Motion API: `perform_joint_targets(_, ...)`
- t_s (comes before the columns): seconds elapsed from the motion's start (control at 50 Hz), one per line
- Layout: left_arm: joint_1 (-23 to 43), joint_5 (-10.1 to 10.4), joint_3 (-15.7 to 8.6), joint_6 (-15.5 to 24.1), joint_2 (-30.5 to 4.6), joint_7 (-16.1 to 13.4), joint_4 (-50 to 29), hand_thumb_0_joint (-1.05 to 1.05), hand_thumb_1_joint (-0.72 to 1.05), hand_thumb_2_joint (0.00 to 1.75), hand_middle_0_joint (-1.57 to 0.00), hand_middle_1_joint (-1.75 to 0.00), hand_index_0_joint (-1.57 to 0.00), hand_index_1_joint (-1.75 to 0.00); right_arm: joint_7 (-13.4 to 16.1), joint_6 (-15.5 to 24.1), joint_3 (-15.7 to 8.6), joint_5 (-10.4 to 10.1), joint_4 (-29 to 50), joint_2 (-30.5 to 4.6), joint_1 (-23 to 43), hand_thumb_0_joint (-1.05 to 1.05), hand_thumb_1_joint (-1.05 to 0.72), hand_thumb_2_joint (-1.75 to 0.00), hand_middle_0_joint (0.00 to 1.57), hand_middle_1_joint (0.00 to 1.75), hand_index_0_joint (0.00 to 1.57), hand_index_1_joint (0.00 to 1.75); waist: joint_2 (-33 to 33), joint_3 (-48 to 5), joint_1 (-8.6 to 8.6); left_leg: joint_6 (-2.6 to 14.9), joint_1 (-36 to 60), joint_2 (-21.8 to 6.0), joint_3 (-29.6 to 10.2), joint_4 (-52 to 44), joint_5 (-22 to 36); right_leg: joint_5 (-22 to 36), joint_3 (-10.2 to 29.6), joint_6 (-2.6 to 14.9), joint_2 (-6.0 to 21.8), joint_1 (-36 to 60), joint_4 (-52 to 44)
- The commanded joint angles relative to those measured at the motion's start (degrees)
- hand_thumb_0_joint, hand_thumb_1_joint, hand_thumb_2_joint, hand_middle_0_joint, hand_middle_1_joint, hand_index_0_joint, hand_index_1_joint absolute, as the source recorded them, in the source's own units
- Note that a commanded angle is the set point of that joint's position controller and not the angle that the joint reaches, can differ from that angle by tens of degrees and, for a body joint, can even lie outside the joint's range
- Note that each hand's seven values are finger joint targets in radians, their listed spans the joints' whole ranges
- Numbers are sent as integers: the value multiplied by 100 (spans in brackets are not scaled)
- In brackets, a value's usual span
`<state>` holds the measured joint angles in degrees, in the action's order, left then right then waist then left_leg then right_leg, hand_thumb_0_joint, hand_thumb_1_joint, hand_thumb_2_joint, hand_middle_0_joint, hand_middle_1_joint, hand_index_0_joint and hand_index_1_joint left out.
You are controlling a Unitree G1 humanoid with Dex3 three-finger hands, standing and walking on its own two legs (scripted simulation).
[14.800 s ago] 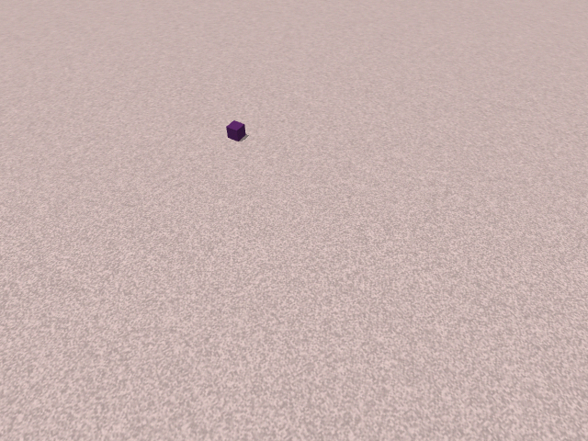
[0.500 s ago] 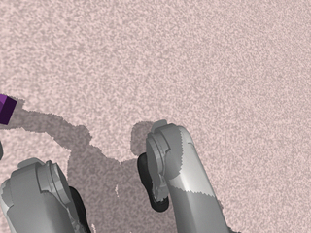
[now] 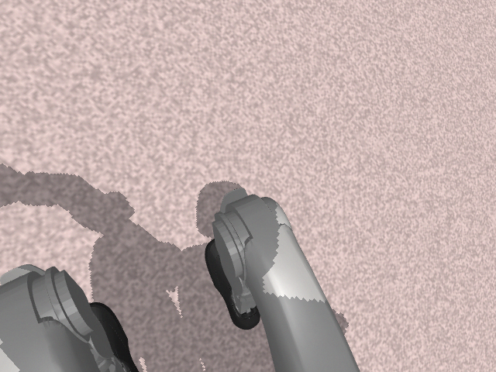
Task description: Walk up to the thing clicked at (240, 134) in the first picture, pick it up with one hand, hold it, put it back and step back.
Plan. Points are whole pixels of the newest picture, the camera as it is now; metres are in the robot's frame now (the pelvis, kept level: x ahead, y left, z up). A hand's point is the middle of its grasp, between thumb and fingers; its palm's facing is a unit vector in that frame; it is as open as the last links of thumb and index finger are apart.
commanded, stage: approach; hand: left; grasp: from above
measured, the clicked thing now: out of the picture +0.46 +0.31 -0.30
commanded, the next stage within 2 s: close in in 0.10 s
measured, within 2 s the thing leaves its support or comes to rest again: neither
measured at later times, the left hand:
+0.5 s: hand out of the picture +0.46 +0.29 -0.23, palm faces -0.18 -0.40 -0.90, open 14.3 cm
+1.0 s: hand out of the picture +0.45 +0.30 -0.26, palm faces -0.16 -0.41 -0.90, open 14.2 cm
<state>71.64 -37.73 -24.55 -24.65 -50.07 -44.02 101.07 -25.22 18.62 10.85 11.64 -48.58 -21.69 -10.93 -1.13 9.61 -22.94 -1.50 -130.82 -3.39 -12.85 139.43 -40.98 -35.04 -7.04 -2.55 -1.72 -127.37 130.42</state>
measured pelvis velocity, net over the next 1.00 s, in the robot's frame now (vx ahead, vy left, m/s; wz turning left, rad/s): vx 0.00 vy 0.01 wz -0.02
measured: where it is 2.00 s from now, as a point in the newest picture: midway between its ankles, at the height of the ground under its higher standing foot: (182, 332)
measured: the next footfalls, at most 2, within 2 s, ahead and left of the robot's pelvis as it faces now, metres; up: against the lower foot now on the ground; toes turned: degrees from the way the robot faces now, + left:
none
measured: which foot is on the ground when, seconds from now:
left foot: down 0.00-1.00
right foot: down 0.00-1.00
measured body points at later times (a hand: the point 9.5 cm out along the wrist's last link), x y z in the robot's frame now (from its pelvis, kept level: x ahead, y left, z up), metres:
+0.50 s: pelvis +0.00 +0.00 +0.00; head +0.29 +0.08 +0.33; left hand +0.47 +0.31 -0.18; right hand -0.01 -0.25 -0.06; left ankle +0.07 +0.14 -0.30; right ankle +0.12 -0.12 -0.30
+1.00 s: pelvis +0.00 +0.01 -0.01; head +0.30 +0.09 +0.31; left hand +0.46 +0.32 -0.21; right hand -0.02 -0.23 -0.06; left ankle +0.07 +0.14 -0.30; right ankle +0.12 -0.12 -0.30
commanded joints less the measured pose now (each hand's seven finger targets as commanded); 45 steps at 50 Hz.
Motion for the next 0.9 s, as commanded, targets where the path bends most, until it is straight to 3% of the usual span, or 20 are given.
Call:
perform_joint_targets(0.0,1753,-174,471,175,-1194,3,-806,0,-51,95,-14,-100,-13,-101,88,10,-409,-73,-272,-1572,-1329,0,-91,-90,20,30,20,30,2128,-4100,-225,254,2113,55,628,-1334,880,915,-445,260,-210,2611,-1269)
perform_joint_targets(0.04,2079,-281,597,257,-980,31,-950,0,-53,96,-12,-99,-10,-101,113,39,-459,-110,-379,-1572,-1478,0,-90,-90,20,30,20,30,2495,-4316,-267,156,2689,19,494,-1420,897,964,-563,332,-154,2232,-1146)
perform_joint_targets(0.08,2105,-311,952,296,-434,98,-731,0,-53,97,-10,-103,-10,-104,126,100,-459,-49,-461,-1557,-1475,0,-90,-90,20,30,20,30,2433,-4008,-525,126,2772,47,429,-1477,722,858,-641,346,-123,2002,-1144)
perform_joint_targets(0.12,2322,-327,1114,358,-292,73,-677,0,-55,99,-11,-104,-10,-105,154,159,-494,-78,-573,-1610,-1461,0,-90,-90,20,30,20,30,2469,-3892,-583,106,2848,57,340,-1556,544,737,-706,363,-92,1766,-1113)
perform_joint_targets(0.16,2306,-359,1125,373,-276,6,-427,0,-58,104,-10,-104,-8,-106,183,194,-492,-79,-635,-1682,-1546,0,-90,-90,20,30,20,30,2410,-3812,-601,88,2891,65,319,-1601,604,811,-709,369,-90,1796,-1122)
perform_joint_targets(0.24,1993,-467,1036,325,-519,-128,16,0,-61,104,-8,-101,-6,-104,182,216,-370,-94,-547,-1702,-1447,0,-90,-90,20,30,20,30,2313,-3685,-460,88,2800,77,328,-1571,817,1013,-683,368,-81,1897,-1088)
perform_joint_targets(0.28,1882,-560,898,322,-840,-194,107,0,-61,105,-9,-102,-6,-105,174,225,-315,-93,-414,-1736,-1378,0,-90,-90,20,30,20,30,2258,-3673,-354,129,2660,75,368,-1503,922,1096,-651,353,-81,2035,-1084)
perform_joint_targets(0.34,1689,-592,745,317,-1109,-277,175,0,-61,104,-9,-101,-6,-104,141,217,-207,-32,-254,-1731,-1309,0,-90,-90,20,30,20,30,2057,-3648,-334,192,2434,83,464,-1383,1086,1256,-604,294,-105,2359,-1140)
perform_joint_targets(0.4,1623,-459,625,359,-1321,-340,53,0,-61,102,-9,-103,-7,-105,123,215,-110,75,-131,-1725,-1222,0,-91,-90,20,30,20,30,1905,-3672,-378,256,2198,105,608,-1273,1166,1375,-542,216,-144,2808,-1234)
perform_joint_targets(0.44,1516,-437,480,374,-1520,-377,-2,0,-61,101,-9,-101,-7,-103,120,215,-81,55,-5,-1756,-1195,0,-91,-90,20,30,20,30,1888,-3842,-321,264,2247,68,603,-1215,1183,1371,-527,204,-175,2922,-1280)
perform_joint_targets(0.54,1688,-263,415,443,-1542,-433,-317,0,-61,103,-10,-97,-6,-101,73,214,-15,121,72,-1779,-1202,0,-91,-91,20,30,20,30,2379,-3968,-418,161,2728,-26,462,-1272,1327,1499,-655,254,-166,2824,-1145)
perform_joint_targets(0.58,1722,-214,509,467,-1442,-404,-263,0,-61,104,-10,-98,-6,-102,64,220,20,170,43,-1830,-1235,0,-91,-91,20,30,20,30,2407,-3906,-558,147,2674,-29,448,-1260,1276,1494,-691,258,-176,2892,-1097)
perform_joint_targets(0.64,1742,-186,553,511,-1510,-426,-257,0,-60,103,-10,-97,-6,-101,77,235,51,137,36,-1857,-1203,0,-91,-91,20,30,20,30,2326,-3799,-570,169,2575,-21,420,-1197,1088,1313,-693,245,-178,2811,-1178)
perform_joint_targets(0.72,1752,-151,739,567,-1317,-410,-158,0,-60,105,-10,-97,-6,-102,51,291,117,161,23,-1876,-1164,0,-91,-91,20,30,20,30,2468,-3485,-714,126,2699,-18,320,-1198,1058,1303,-806,265,-125,2543,-1048)
perform_joint_targets(0.78,1687,-204,781,606,-1457,-406,-133,0,-59,103,-11,-97,-7,-101,60,323,138,123,6,-1928,-1153,0,-91,-90,20,30,20,30,2369,-3416,-682,135,2643,-7,281,-1219,976,1226,-823,264,-140,2522,-1057)
perform_joint_targets(0.82,1603,-154,847,610,-1351,-402,-76,0,-58,101,-11,-98,-7,-101,27,336,190,159,56,-1944,-1139,0,-90,-90,20,30,20,30,2401,-3334,-728,111,2753,2,250,-1205,1076,1327,-859,265,-129,2513,-970)
perform_joint_targets(0.88,1472,-108,770,609,-1443,-482,93,0,-58,102,-11,-98,-7,-101,26,351,181,109,154,-2044,-1139,0,-90,-90,20,30,20,30,2272,-3192,-713,132,2694,-6,158,-1212,972,1264,-881,244,-122,2492,-978)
